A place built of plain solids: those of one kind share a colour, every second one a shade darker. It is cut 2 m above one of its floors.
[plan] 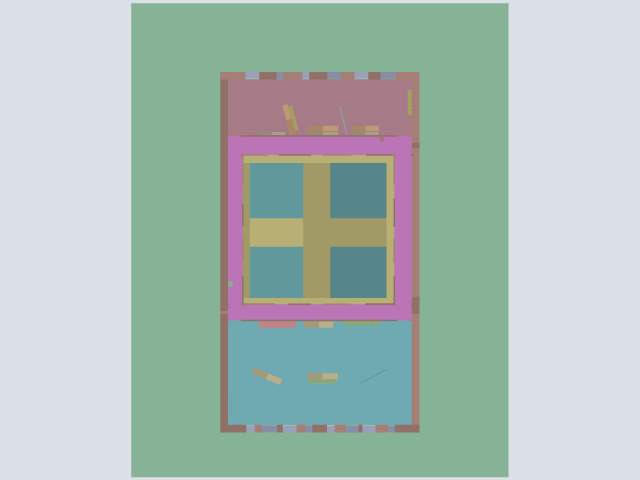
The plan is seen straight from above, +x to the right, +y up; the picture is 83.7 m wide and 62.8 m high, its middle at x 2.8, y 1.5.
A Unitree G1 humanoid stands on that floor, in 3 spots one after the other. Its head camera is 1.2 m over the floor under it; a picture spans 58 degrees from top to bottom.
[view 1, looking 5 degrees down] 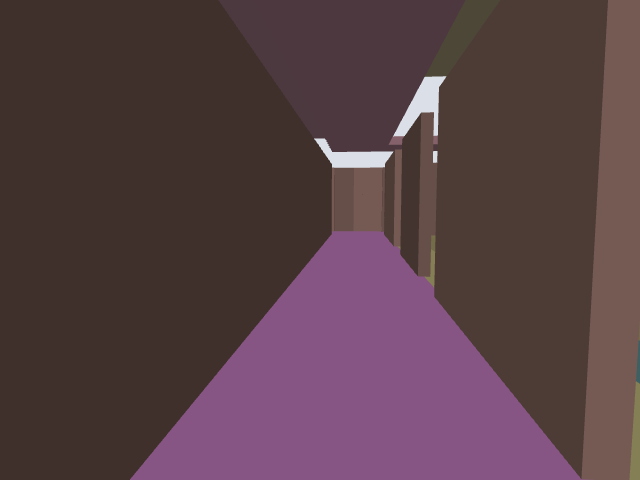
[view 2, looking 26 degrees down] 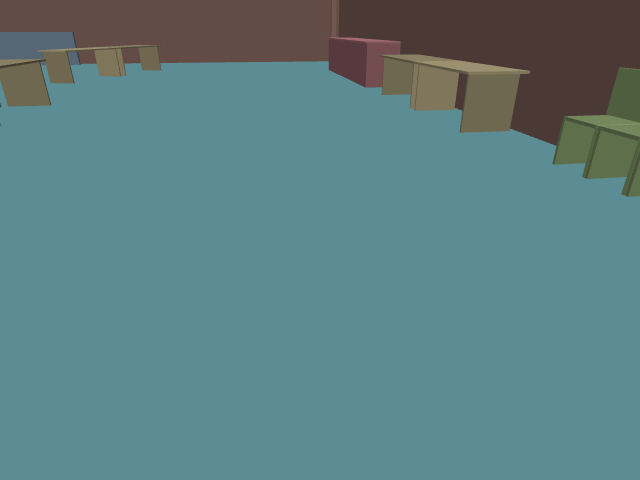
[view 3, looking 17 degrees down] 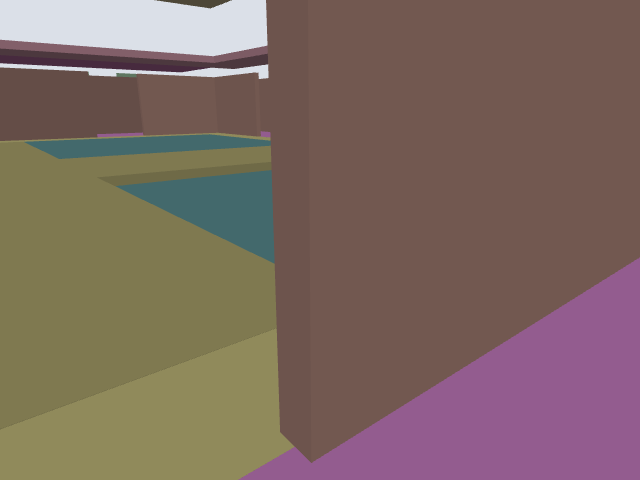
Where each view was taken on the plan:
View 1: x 8.68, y -7.96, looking -175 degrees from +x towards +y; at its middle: wall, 11.26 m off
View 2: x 9.71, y -12.57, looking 171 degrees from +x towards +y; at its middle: floor_refectory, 2.74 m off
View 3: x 2.38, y -7.96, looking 51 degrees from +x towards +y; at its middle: wall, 1.31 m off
